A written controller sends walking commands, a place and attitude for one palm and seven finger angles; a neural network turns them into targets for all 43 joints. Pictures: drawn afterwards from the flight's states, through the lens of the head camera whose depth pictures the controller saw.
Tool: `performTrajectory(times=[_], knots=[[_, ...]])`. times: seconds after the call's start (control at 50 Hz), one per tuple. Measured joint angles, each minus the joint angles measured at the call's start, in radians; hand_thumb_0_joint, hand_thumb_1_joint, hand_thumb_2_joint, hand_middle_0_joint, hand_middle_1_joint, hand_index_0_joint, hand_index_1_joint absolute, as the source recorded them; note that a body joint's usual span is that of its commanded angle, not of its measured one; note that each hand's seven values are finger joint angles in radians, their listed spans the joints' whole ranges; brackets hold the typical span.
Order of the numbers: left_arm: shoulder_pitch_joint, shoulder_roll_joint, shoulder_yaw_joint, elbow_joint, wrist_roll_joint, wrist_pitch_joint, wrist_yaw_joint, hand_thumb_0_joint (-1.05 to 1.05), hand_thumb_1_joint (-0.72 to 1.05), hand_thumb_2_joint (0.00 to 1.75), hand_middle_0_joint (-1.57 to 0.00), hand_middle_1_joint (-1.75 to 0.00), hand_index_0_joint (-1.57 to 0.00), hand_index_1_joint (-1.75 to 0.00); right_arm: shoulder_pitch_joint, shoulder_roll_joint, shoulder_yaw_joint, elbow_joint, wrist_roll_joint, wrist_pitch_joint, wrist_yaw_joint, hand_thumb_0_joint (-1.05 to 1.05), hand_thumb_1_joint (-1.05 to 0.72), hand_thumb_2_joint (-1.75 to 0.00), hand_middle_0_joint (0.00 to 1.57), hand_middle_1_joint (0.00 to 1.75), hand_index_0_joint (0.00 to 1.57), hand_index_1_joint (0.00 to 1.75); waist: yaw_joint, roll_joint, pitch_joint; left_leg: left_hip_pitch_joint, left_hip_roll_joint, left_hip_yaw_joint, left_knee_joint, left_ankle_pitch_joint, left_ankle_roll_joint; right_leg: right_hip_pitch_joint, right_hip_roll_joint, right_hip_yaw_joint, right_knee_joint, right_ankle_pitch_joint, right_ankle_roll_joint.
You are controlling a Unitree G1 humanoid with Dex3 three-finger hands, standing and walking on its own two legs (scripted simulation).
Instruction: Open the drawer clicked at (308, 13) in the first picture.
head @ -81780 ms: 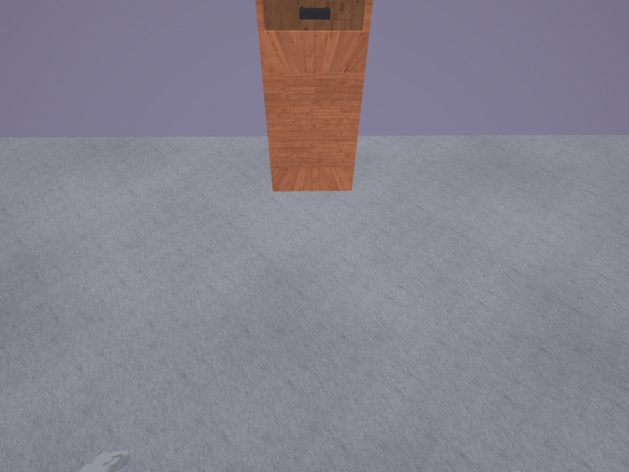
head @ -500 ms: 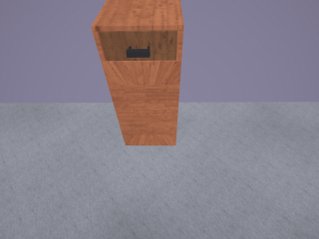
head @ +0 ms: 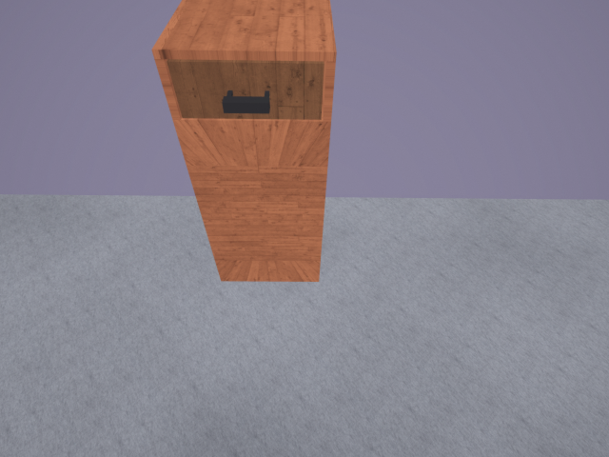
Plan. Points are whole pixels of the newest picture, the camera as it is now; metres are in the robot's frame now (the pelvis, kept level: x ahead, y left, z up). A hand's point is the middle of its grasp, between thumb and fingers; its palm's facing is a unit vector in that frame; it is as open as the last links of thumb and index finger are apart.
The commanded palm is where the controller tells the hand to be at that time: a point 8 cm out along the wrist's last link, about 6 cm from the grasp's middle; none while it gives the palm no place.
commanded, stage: look to check the result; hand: left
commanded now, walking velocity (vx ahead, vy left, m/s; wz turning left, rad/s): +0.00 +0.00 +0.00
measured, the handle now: (247, 99) +0.82 +0.16 +0.03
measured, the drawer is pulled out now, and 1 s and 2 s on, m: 0.00 0.00 0.00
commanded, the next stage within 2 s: take the last steps up to it in 0.46 s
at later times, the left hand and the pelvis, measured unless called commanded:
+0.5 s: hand out of the picture +0.05 +0.20 -0.17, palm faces +0.00 -0.96 -0.28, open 7.4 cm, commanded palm none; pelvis +0.02 -0.02 +0.00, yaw +0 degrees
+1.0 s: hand out of the picture +0.01 +0.17 -0.19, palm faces +0.08 -0.99 -0.14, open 7.4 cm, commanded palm none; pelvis +0.10 +0.00 -0.01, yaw +1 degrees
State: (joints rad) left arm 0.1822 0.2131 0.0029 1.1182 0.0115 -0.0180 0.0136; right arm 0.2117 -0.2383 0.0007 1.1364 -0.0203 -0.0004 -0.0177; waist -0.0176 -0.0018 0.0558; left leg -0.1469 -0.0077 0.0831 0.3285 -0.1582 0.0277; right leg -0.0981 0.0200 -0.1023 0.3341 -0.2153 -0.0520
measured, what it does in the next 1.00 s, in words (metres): lifts its left foot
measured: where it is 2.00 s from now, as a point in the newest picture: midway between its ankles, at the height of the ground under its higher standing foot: (315, 446)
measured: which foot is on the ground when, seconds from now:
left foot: down 0.00-0.74, up 0.76-1.00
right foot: down 0.00-1.00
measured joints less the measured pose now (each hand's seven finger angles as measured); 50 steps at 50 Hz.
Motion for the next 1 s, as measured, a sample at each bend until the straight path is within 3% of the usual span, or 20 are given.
performTrajectory(times=[0.4, 0.68, 0.76, 0.82, 0.88, 0.94, 1.0], knots=[[0.024, 0.02, 0.003, 0.018, -0.001, 0.001, 0.006, 0.0, 0.9, 0.89, -0.2, -0.3, -0.2, -0.3, -0.034, 0.005, 0.006, -0.011, 0.002, 0.005, -0.001, 0.01, -0.91, -0.9, 0.2, 0.3, 0.2, 0.3, 0.013, 0.023, 0.0, 0.024, 0.01, -0.007, -0.009, -0.015, -0.017, 0.029, 0.012, -0.004, -0.017, -0.014, -0.013], [0.019, 0.002, 0.002, 0.012, -0.002, 0.001, 0.01, 0.0, 0.9, 0.89, -0.2, -0.3, -0.2, -0.3, -0.019, 0.002, 0.004, -0.005, -0.004, 0.011, -0.007, 0.01, -0.91, -0.9, 0.2, 0.3, 0.2, 0.3, 0.007, 0.015, -0.015, 0.026, 0.024, -0.01, 0.017, -0.038, -0.032, 0.039, 0.026, -0.005, -0.01, -0.03, -0.025], [0.056, -0.016, 0.009, 0.013, 0.005, 0.009, -0.001, 0.0, 0.9, 0.89, -0.2, -0.3, -0.2, -0.3, 0.025, 0.026, 0.003, 0.004, -0.013, 0.022, 0.004, 0.01, -0.91, -0.9, 0.2, 0.3, 0.2, 0.3, 0.006, 0.017, -0.031, -0.011, 0.042, -0.018, 0.133, -0.135, -0.028, 0.041, 0.039, -0.014, 0.027, -0.071, -0.034], [0.097, -0.026, 0.02, 0.012, 0.011, 0.006, -0.005, 0.0, 0.9, 0.89, -0.2, -0.3, -0.2, -0.3, 0.058, 0.051, -0.004, 0.009, -0.011, 0.034, 0.012, 0.01, -0.91, -0.9, 0.2, 0.3, 0.2, 0.3, 0.014, 0.011, -0.034, -0.09, 0.061, -0.027, 0.324, -0.256, -0.022, 0.052, 0.051, -0.025, 0.036, -0.096, -0.043], [0.145, -0.035, 0.033, 0.019, 0.016, -0.003, -0.008, 0.0, 0.9, 0.89, -0.2, -0.3, -0.2, -0.3, 0.071, 0.075, -0.015, 0.003, -0.006, 0.036, 0.017, 0.01, -0.91, -0.9, 0.2, 0.3, 0.2, 0.3, 0.024, -0.008, -0.019, -0.17, 0.077, -0.027, 0.463, -0.291, -0.023, 0.075, 0.051, -0.021, 0.025, -0.112, -0.042], [0.186, -0.041, 0.042, 0.037, 0.017, -0.01, -0.013, 0.0, 0.9, 0.89, -0.2, -0.3, -0.2, -0.3, 0.066, 0.091, -0.022, -0.016, -0.003, 0.03, 0.021, 0.01, -0.91, -0.9, 0.2, 0.3, 0.2, 0.3, 0.029, -0.03, 0.003, -0.222, 0.095, -0.017, 0.464, -0.27, -0.028, 0.103, 0.038, -0.013, 0.011, -0.129, -0.027], [0.213, -0.044, 0.046, 0.058, 0.013, -0.011, -0.017, 0.0, 0.9, 0.89, -0.2, -0.3, -0.2, -0.3, 0.054, 0.1, -0.024, -0.041, -0.005, 0.01, 0.022, 0.01, -0.91, -0.9, 0.2, 0.3, 0.2, 0.3, 0.025, -0.046, 0.027, -0.225, 0.102, 0.008, 0.344, -0.186, -0.026, 0.123, 0.013, -0.014, 0.041, -0.175, -0.001]])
